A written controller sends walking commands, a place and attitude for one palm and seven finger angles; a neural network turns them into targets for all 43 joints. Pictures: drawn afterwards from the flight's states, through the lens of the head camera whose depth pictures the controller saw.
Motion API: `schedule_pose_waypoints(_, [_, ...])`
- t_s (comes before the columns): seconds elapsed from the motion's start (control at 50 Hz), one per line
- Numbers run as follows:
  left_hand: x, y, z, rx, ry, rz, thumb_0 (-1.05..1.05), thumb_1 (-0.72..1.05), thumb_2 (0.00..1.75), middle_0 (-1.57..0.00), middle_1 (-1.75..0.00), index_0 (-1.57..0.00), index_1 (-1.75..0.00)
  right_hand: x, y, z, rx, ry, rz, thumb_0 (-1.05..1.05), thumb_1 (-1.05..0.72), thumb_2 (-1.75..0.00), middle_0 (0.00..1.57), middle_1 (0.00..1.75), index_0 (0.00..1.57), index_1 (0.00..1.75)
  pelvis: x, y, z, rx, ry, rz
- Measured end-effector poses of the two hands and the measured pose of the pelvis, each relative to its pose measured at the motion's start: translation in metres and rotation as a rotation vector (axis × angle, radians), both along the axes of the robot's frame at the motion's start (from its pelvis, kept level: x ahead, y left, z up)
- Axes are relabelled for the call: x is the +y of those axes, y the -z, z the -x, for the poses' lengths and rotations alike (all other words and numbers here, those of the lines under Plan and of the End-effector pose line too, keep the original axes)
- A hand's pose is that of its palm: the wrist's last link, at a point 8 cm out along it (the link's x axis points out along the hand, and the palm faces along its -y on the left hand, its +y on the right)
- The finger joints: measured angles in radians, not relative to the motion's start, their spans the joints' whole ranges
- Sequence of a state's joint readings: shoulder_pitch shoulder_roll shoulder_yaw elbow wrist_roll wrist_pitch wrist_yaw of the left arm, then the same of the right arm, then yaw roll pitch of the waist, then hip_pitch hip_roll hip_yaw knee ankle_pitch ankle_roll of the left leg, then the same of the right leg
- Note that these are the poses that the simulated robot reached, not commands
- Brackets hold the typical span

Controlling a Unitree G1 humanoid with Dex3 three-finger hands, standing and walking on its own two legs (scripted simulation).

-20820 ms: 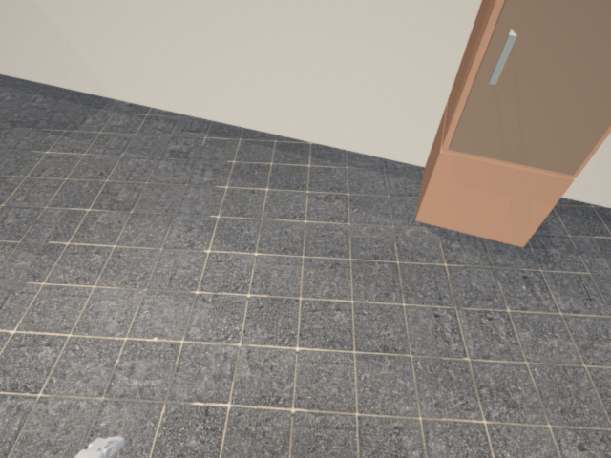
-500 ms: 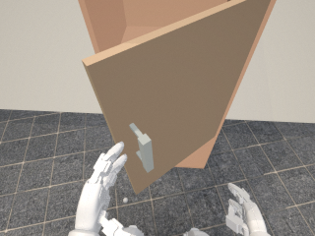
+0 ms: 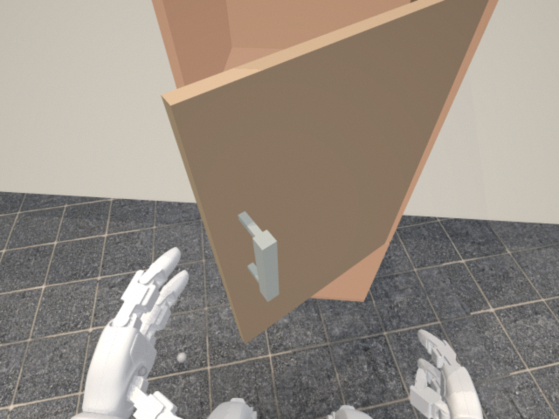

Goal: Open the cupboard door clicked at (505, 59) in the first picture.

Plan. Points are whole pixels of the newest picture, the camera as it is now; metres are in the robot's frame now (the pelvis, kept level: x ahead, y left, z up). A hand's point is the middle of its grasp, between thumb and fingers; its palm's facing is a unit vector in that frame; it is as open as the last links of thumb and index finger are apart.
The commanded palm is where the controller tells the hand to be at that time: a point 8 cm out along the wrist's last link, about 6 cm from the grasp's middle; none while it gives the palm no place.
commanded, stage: draw the hand back to the body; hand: left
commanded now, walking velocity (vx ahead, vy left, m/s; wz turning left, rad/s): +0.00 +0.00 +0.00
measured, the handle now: (258, 258) +0.31 +0.05 +0.09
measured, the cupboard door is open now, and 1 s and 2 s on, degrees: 41 41 41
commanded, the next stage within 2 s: step back with the hand held close in 1.44 s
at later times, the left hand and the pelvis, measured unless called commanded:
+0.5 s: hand (86, 333) +0.18 +0.19 +0.16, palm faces +0.13 -0.96 -0.26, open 15.4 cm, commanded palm +0.14 +0.25 +0.18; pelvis +0.01 +0.02 +0.04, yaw +0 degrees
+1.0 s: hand out of the picture +0.21 +0.27 +0.23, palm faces +0.40 -0.82 -0.41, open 9.8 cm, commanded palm +0.16 +0.31 +0.24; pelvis +0.02 +0.02 +0.07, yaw -1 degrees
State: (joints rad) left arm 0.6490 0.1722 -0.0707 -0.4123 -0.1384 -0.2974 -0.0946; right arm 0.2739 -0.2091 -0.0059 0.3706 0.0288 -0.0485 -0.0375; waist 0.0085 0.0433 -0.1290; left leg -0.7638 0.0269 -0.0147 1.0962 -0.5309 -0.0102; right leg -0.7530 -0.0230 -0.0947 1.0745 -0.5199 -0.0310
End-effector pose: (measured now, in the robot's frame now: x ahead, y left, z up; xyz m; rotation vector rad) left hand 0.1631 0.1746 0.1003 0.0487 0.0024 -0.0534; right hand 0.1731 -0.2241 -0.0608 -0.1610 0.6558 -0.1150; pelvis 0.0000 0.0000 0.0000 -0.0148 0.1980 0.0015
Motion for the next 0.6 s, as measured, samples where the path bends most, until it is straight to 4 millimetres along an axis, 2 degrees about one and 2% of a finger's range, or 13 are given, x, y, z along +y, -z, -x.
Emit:
schedule_pose_waypoints(0.12, [0.018,-0.025,0.002,-0.038,-0.028,-0.017,-0.01,-0.49,0.30,-0.15,-0.30,-0.15,-0.30,0.011,-0.012,0.000,-0.025,0.005,-0.021,0.02,-0.91,-0.90,0.20,0.30,0.20,0.30,0.005,-0.010,-0.003,-0.032,-0.003,0.008])
schedule_pose_waypoints(0.22, [0.025,-0.031,0.004,-0.011,-0.011,-0.012,-0.01,-0.49,0.30,-0.15,-0.30,-0.15,-0.30,0.016,-0.023,-0.003,-0.052,-0.004,-0.015,0.02,-0.91,-0.90,0.20,0.30,0.20,0.30,0.010,-0.017,-0.004,-0.053,-0.004,0.011])
schedule_pose_waypoints(0.36, [0.049,-0.046,0.006,-0.021,-0.036,-0.035,-0.01,-0.48,0.31,-0.15,-0.30,-0.15,-0.30,0.021,-0.036,-0.010,-0.090,-0.016,-0.001,0.02,-0.91,-0.90,0.20,0.30,0.20,0.30,0.014,-0.024,-0.007,-0.082,-0.007,0.019])
schedule_pose_waypoints(0.48, [0.066,-0.070,0.008,-0.017,-0.166,-0.202,-0.01,-0.36,0.36,-0.16,-0.30,-0.16,-0.30,0.028,-0.047,-0.014,-0.096,-0.012,0.017,0.02,-0.91,-0.90,0.20,0.30,0.20,0.30,0.019,-0.035,-0.011,-0.112,-0.001,0.017])
schedule_pose_waypoints(0.6, [0.081,-0.081,0.012,0.025,-0.270,-0.287,-0.01,-0.19,0.43,-0.16,-0.30,-0.17,-0.30,0.037,-0.051,-0.013,-0.075,-0.022,0.012,0.02,-0.91,-0.90,0.20,0.30,0.20,0.30,0.023,-0.048,-0.012,-0.147,0.002,0.011])
